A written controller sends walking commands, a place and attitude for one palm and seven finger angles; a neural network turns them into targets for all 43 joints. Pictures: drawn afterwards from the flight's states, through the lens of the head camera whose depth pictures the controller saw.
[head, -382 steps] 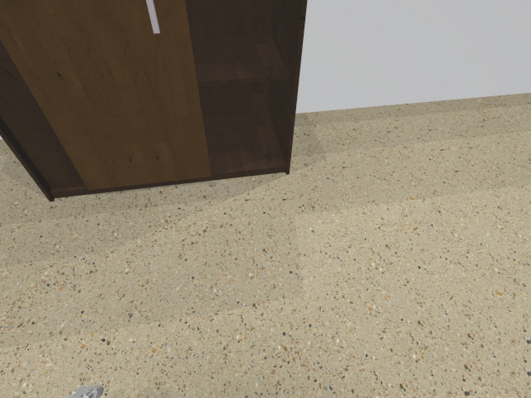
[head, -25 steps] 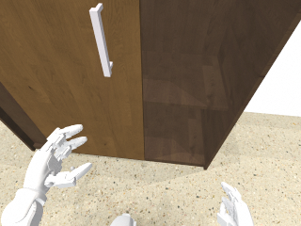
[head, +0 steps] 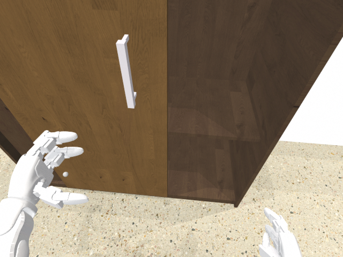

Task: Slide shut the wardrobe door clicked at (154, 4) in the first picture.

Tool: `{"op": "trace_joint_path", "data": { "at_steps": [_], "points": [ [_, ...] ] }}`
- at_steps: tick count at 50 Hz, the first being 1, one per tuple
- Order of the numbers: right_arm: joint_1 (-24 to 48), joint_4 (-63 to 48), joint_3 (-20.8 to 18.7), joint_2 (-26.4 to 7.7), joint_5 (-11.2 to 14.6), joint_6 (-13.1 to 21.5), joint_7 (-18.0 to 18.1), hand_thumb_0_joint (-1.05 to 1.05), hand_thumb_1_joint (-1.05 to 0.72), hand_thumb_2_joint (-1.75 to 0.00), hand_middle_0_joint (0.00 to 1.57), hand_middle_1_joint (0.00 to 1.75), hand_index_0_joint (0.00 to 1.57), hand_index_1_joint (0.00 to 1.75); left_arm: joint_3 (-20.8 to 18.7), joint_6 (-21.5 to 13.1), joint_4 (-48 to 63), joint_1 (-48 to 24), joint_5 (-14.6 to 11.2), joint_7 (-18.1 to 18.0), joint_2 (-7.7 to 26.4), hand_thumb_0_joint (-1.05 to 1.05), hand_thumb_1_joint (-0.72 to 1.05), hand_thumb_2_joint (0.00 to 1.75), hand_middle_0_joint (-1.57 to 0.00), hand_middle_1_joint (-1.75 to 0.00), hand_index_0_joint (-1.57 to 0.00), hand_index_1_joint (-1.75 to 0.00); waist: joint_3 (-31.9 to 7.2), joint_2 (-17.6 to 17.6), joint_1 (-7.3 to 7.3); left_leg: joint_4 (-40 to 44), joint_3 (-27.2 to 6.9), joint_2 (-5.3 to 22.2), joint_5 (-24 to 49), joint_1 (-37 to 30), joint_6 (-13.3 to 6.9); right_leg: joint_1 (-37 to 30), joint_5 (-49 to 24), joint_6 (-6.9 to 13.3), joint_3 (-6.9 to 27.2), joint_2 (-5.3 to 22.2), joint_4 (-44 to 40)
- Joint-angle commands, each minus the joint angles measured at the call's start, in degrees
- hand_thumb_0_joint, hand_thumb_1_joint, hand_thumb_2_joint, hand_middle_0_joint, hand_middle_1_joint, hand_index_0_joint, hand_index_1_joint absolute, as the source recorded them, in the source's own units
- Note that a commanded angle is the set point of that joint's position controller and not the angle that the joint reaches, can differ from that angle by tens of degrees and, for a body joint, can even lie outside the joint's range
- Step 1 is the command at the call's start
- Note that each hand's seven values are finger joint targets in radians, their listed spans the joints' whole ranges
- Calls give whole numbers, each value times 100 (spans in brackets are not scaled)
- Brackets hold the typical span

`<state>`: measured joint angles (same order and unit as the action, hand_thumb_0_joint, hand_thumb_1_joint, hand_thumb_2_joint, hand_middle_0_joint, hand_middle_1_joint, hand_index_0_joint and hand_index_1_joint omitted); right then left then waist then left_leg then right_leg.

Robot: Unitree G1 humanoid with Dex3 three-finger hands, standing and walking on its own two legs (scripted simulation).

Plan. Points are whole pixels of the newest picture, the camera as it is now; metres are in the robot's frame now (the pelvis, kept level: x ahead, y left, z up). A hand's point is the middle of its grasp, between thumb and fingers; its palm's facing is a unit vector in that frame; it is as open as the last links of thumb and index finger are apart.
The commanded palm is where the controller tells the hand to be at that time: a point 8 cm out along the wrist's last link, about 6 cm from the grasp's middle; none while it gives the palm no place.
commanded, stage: raise the hand with hooked fingers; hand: left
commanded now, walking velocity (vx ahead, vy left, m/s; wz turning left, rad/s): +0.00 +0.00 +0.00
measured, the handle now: (128, 74) +0.55 +0.17 +0.15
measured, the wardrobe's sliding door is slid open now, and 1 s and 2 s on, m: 0.40 0.40 0.40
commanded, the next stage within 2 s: move the hooked fingers beside the handle in 0.92 s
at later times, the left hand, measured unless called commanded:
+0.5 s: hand (42, 135) +0.28 +0.27 +0.18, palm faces +0.07 -0.99 -0.09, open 14.0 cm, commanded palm +0.25 +0.31 +0.18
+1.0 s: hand (55, 137) +0.28 +0.25 +0.17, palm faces +0.06 -1.00 -0.07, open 14.0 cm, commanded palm +0.25 +0.30 +0.18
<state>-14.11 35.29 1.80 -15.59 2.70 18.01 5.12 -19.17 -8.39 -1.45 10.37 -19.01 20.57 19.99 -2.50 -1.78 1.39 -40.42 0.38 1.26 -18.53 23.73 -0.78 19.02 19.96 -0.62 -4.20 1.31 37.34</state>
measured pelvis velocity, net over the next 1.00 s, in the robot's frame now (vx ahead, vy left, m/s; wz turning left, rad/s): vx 0.01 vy -0.02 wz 0.00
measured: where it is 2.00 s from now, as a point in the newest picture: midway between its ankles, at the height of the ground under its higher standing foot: outside the picture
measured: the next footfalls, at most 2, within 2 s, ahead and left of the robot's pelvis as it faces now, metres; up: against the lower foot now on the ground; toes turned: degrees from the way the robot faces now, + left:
none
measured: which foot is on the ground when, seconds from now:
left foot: down 0.00-1.00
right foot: down 0.00-1.00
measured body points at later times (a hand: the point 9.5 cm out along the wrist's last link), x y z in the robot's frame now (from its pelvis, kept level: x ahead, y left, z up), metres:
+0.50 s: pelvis +0.01 -0.01 +0.02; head -0.01 -0.03 +0.47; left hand +0.27 +0.33 +0.19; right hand +0.19 -0.24 -0.06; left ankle +0.03 +0.11 -0.72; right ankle -0.01 -0.13 -0.72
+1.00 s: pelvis +0.01 -0.02 +0.02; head +0.00 -0.05 +0.47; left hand +0.28 +0.31 +0.18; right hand +0.19 -0.26 -0.06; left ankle +0.03 +0.11 -0.72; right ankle -0.01 -0.13 -0.72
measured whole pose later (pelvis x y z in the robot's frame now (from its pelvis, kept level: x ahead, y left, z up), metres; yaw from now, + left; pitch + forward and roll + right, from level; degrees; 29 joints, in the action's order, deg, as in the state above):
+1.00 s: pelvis +0.01 -0.02 +0.02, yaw +0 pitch -1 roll -1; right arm -13.4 37.1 3.3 -15.6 3.8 15.6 6.2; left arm -27.0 1.7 -11.9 -3.2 -20.2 26.7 25.3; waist -1.8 -3.7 2.0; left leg -30.0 0.3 2.1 -14.6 14.4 0.9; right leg 10.6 16.9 0.9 -4.3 0.0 28.5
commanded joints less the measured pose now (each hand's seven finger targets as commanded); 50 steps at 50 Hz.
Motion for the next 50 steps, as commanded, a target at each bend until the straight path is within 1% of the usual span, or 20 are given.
{"op": "trace_joint_path", "data": {
  "at_steps": [1,8,9,10,20,21,24,26,30,32,33,35,36,38,40,43,44,47,48,50],
  "points": [
    [426,-844,-204,-674,60,271,89,0,-90,-90,20,30,20,30,-657,-61,1181,-1281,-114,99,1259,0,-50,30,-30,-120,-30,-120,-814,-370,12,1020,-317,-38,1077,-1094,-32,-82,-1094,160,-126,-263,-679],
    [533,-829,-86,-656,60,158,130,0,-90,-90,20,30,20,30,-874,369,884,-2008,-161,326,1588,0,-50,30,-30,-120,-30,-120,-642,-433,49,1221,-298,-79,1242,-1338,-37,-357,-1286,196,-79,-302,-1020],
    [574,-833,-83,-652,78,153,136,0,-90,-90,20,30,20,30,-882,400,896,-2161,-159,362,1609,0,-50,30,-30,-120,-30,-120,-649,-478,20,1258,-294,-76,1245,-1382,-36,-346,-1303,188,-88,-294,-1042],
    [560,-822,-89,-646,74,143,150,0,-90,-90,20,30,20,30,-964,430,816,-2217,-170,388,1685,0,-50,30,-30,-120,-30,-120,-752,-322,21,1281,-303,-75,1248,-1448,-49,-376,-1316,173,-83,-294,-1080],
    [677,-782,-47,-672,124,41,178,0,-90,-90,20,30,20,30,-1302,696,319,-3060,-198,636,2245,0,-50,30,-30,-120,-30,-120,-796,-355,39,1438,-240,-138,1242,-1630,-87,-593,-1366,162,-2,-252,-1373],
    [695,-776,-42,-677,136,41,182,0,-90,-90,20,30,20,30,-1290,725,247,-3137,-193,660,2261,0,-50,30,-30,-120,-30,-120,-772,-446,31,1454,-229,-139,1221,-1644,-85,-602,-1344,167,10,-245,-1390],
    [633,-788,-73,-694,150,32,138,0,-90,-90,20,30,20,30,-1225,844,-234,-2642,-262,769,2061,0,-50,30,-30,-120,-30,-120,-653,-42,63,1422,-200,-156,1344,-1510,-105,-625,-1572,150,20,-239,-1392],
    [667,-821,-104,-722,168,25,114,0,-90,-90,20,30,20,30,-1187,880,-106,-2670,-256,799,2065,0,-50,30,-30,-120,-30,-120,-703,-214,67,1383,-138,-166,1353,-1531,-109,-577,-1599,133,50,-211,-1374],
    [657,-863,-135,-708,152,25,97,0,-90,-90,20,30,20,30,-1432,790,145,-2744,-267,692,2278,0,-50,30,-30,-120,-30,-120,-827,-81,90,1361,-103,-170,1357,-1545,-122,-634,-1586,109,82,-211,-1378],
    [686,-875,-149,-684,137,61,115,0,-90,-90,20,30,20,30,-1554,662,456,-2852,-252,613,2373,0,-50,30,-30,-120,-30,-120,-1023,-346,105,1343,-74,-171,1473,-1686,-129,-721,-1685,115,106,-193,-1345],
    [659,-840,-122,-677,116,59,112,0,-90,-90,20,30,20,30,-1574,625,492,-2874,-244,565,2426,0,-50,30,-30,-120,-30,-120,-922,-393,111,1346,-76,-170,1453,-1620,-118,-760,-1639,131,111,-198,-1370],
    [659,-816,-134,-663,127,82,136,0,-90,-90,20,30,20,30,-1540,585,367,-2857,-240,513,2311,0,-50,30,-30,-120,-30,-120,-849,-267,70,1378,-65,-164,1313,-1595,-120,-673,-1532,102,109,-203,-1400],
    [668,-809,-131,-664,131,93,152,0,-90,-90,20,30,20,30,-1493,568,331,-2838,-225,515,2258,0,-50,30,-30,-120,-30,-120,-820,-376,70,1387,-53,-161,1318,-1603,-120,-671,-1541,106,112,-197,-1390],
    [630,-770,-134,-666,126,87,165,0,-90,-90,20,30,20,30,-1441,575,237,-2796,-222,519,2231,0,-50,30,-30,-120,-30,-120,-727,-207,63,1370,-43,-152,1315,-1551,-126,-697,-1571,91,138,-184,-1417],
    [685,-768,-137,-661,145,111,172,0,-90,-90,20,30,20,30,-1373,590,296,-2893,-204,543,2188,0,-50,30,-30,-120,-30,-120,-745,-483,39,1375,-30,-159,1292,-1632,-126,-618,-1586,94,158,-176,-1416],
    [638,-747,-138,-665,137,102,181,0,-90,-90,20,30,20,30,-1365,622,188,-2757,-229,577,2170,0,-50,30,-30,-120,-30,-120,-830,-133,40,1319,-24,-153,1421,-1615,-139,-716,-1768,70,147,-179,-1384],
    [676,-754,-131,-675,147,105,181,0,-90,-90,20,30,20,30,-1352,642,140,-2782,-225,598,2162,0,-50,30,-30,-120,-30,-120,-781,-247,43,1312,-20,-162,1417,-1584,-137,-677,-1817,68,167,-170,-1373],
    [706,-748,-128,-667,160,107,193,0,-90,-90,20,30,20,30,-1334,637,146,-2885,-241,615,2152,0,-50,30,-30,-120,-30,-120,-771,-250,24,1338,-50,-165,1346,-1615,-132,-605,-1703,68,139,-174,-1372],
    [674,-741,-123,-667,144,99,187,0,-90,-90,20,30,20,30,-1376,623,115,-2831,-253,602,2199,0,-50,30,-30,-120,-30,-120,-773,-80,45,1330,-55,-161,1357,-1550,-130,-685,-1680,68,136,-176,-1377],
    [711,-752,-130,-668,154,112,185,0,-90,-90,20,30,20,30,-1374,608,167,-2856,-244,619,2190,0,-50,30,-30,-120,-30,-120,-846,-153,39,1323,-45,-166,1418,-1613,-139,-663,-1795,62,134,-173,-1342]
  ]
}}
